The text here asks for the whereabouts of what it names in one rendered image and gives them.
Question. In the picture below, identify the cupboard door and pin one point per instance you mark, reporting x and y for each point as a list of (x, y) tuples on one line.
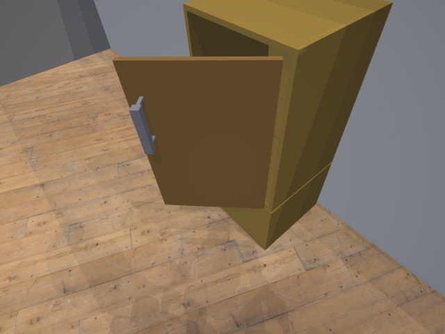
[(214, 121)]

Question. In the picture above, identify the handle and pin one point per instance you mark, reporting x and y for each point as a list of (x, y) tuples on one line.
[(140, 123)]

